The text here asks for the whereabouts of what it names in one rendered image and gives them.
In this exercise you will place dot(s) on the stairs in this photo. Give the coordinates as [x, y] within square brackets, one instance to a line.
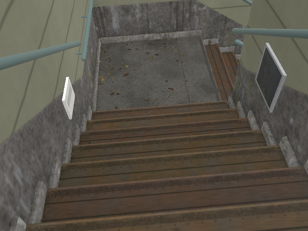
[183, 167]
[224, 66]

